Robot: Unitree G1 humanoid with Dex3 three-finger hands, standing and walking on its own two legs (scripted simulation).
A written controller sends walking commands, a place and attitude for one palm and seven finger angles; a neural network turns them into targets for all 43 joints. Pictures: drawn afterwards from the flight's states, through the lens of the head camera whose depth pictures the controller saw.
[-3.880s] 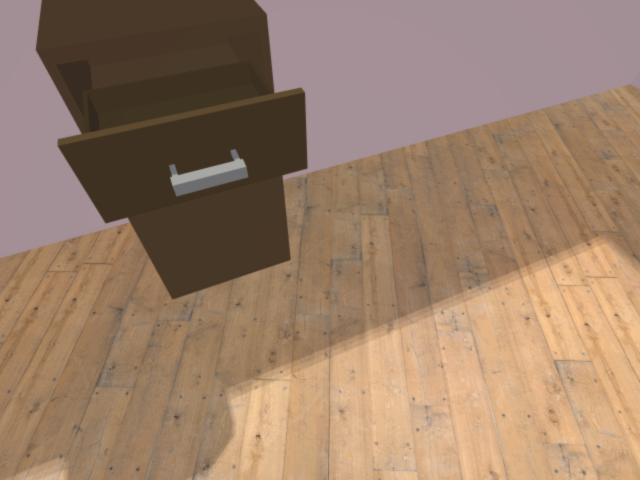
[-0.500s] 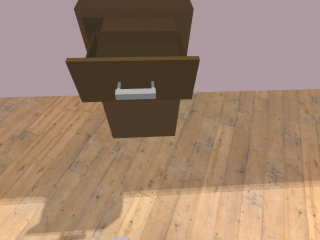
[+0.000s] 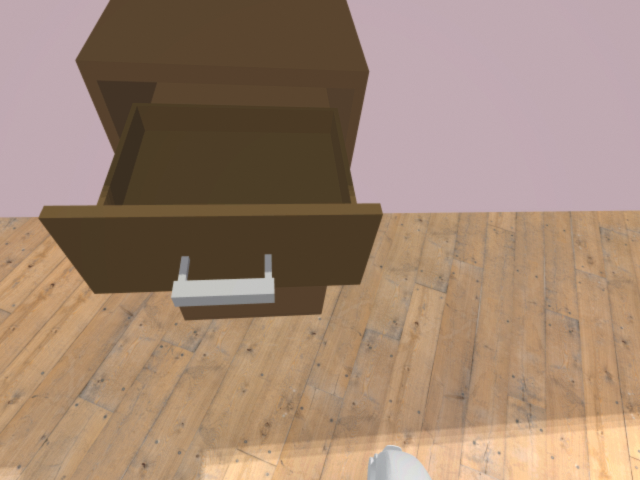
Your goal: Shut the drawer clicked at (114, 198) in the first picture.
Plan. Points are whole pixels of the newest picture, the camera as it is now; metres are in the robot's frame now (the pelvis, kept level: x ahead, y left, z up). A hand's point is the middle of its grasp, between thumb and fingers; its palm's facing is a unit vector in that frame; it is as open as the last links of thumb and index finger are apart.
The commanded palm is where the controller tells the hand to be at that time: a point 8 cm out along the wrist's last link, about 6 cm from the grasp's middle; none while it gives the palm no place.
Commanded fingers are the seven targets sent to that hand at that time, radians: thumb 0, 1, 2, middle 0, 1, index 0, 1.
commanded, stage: come to a stop and stand still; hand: left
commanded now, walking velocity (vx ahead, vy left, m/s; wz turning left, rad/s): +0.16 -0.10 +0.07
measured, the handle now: (226, 277) +0.37 +0.15 +0.00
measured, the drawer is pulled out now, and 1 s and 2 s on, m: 0.29 0.29 0.29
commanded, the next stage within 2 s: none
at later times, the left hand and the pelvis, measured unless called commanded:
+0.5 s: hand (200, 475) +0.15 +0.16 -0.18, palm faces +0.09 -0.96 -0.25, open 7.3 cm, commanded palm none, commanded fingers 0.00 0.90 0.90 -0.20 -0.30 -0.20 -0.30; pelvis +0.06 -0.04 -0.02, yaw +3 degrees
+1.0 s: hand out of the picture -0.01 +0.20 -0.19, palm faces +0.06 -0.98 -0.20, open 7.3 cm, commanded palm none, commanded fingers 0.00 0.90 0.90 -0.20 -0.30 -0.20 -0.30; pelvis +0.03 +0.02 -0.01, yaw +1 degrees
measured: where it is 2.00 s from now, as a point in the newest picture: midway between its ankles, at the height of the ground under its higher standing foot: outside the picture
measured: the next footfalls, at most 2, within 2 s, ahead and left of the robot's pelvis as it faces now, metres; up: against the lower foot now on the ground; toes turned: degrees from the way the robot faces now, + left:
right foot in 0.14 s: +0.20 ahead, -0.18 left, +0.00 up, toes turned -8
left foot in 0.58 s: +0.09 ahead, +0.10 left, +0.00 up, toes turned +5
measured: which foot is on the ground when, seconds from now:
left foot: down 0.00-0.14, up 0.16-0.56, down 0.58-1.00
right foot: up 0.00-0.12, down 0.14-0.58, up 0.60-0.96, down 0.98-1.00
